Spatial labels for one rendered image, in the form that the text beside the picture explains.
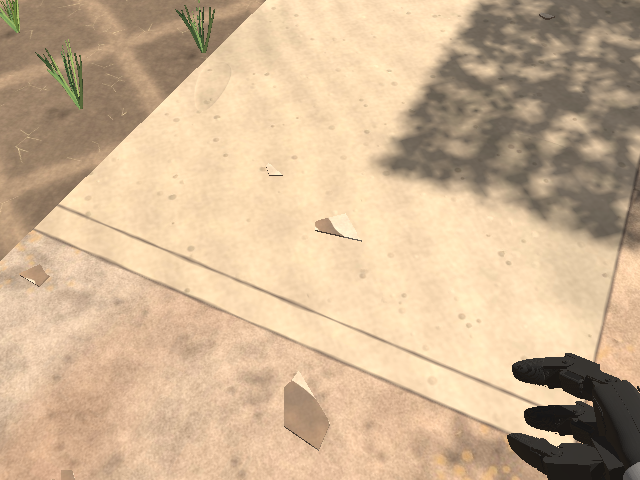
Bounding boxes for right robot hand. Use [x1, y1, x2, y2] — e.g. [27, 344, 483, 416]
[507, 353, 640, 480]

